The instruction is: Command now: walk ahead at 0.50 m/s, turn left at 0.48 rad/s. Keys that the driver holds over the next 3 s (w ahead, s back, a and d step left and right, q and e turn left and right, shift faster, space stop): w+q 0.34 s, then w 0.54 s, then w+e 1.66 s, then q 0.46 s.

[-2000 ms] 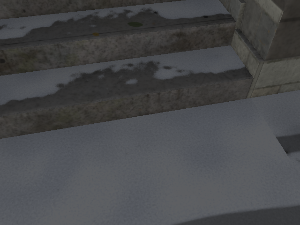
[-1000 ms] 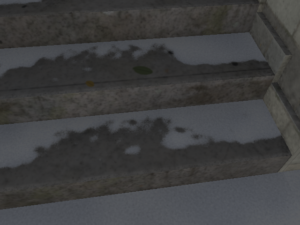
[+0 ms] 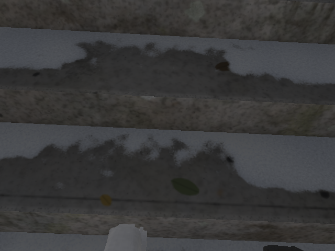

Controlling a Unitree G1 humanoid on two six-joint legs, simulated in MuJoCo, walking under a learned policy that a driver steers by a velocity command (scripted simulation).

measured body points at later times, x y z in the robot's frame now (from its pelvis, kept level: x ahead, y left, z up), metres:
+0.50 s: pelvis +0.33 +0.10 +0.17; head +0.33 +0.12 +0.62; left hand +0.49 +0.32 +0.08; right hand +0.27 -0.14 +0.04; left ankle +0.25 +0.13 -0.56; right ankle +0.50 -0.01 -0.24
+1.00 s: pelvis +0.63 +0.18 +0.34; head +0.63 +0.18 +0.79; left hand +0.46 +0.30 +0.19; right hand +0.91 +0.09 +0.26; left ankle +0.70 +0.35 -0.10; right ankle +0.57 +0.06 -0.39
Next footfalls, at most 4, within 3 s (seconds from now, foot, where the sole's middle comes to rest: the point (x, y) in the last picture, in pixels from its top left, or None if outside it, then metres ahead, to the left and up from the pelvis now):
0.10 left None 0.28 0.13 -0.60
0.64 right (160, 174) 0.61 0.06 -0.43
1.16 left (59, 67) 0.90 0.43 -0.26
1.74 right None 1.23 0.21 -0.09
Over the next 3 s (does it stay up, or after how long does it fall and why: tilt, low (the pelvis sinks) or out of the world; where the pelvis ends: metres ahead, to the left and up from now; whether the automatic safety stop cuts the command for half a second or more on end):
stays up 1.60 0.20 0.85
